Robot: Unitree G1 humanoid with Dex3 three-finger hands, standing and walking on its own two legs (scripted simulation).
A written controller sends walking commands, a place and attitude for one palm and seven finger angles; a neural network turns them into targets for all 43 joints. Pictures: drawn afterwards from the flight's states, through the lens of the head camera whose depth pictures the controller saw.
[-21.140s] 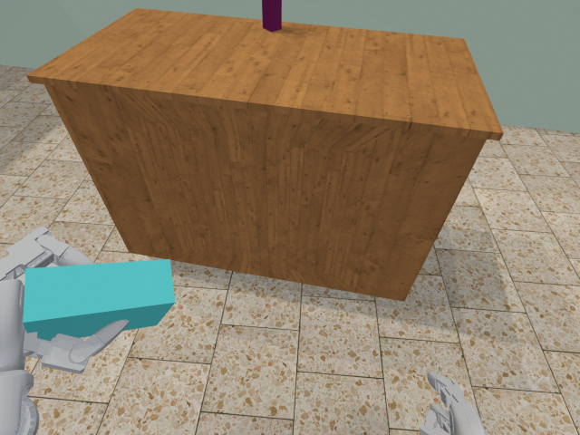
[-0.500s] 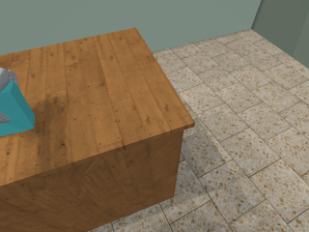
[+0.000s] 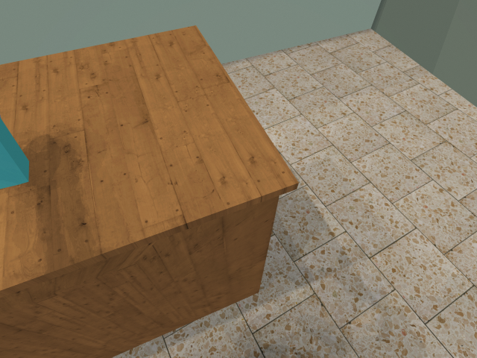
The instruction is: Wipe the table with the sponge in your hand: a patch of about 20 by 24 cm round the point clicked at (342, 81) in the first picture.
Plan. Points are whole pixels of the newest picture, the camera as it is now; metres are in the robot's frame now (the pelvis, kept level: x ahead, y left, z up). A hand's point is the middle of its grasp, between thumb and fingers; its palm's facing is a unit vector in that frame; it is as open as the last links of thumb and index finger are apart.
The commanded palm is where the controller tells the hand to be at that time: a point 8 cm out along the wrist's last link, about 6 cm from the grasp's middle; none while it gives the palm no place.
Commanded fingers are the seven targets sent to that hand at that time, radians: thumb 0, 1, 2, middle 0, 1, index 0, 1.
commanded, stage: wipe forward along the first lane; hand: left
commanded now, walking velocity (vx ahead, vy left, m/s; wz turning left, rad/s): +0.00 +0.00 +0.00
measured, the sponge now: out of the picture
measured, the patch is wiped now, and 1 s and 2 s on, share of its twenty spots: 0.50 0.65 0.70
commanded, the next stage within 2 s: slide across to the middle lane in 0.10 s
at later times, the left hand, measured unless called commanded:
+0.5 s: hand out of the picture +0.42 +0.40 +0.16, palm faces -0.12 +0.08 -0.99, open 9.2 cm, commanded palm +0.42 +0.38 +0.20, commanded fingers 0.00 0.10 1.30 -1.20 -1.60 -1.20 -1.60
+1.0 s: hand (31, 110) +0.44 +0.35 +0.17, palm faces -0.10 +0.06 -0.99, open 9.2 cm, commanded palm +0.42 +0.34 +0.21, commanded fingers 0.00 0.10 1.30 -1.20 -1.60 -1.20 -1.60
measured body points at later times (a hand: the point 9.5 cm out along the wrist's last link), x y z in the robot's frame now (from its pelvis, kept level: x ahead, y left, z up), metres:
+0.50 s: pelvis +0.01 +0.00 +0.00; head +0.07 +0.00 +0.45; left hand +0.42 +0.39 +0.22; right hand +0.06 -0.28 -0.13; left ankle +0.01 +0.09 -0.73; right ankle -0.03 -0.12 -0.73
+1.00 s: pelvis +0.02 -0.01 +0.01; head +0.06 -0.03 +0.45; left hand +0.44 +0.34 +0.22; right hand +0.11 -0.28 -0.13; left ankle +0.01 +0.09 -0.73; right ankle -0.03 -0.12 -0.73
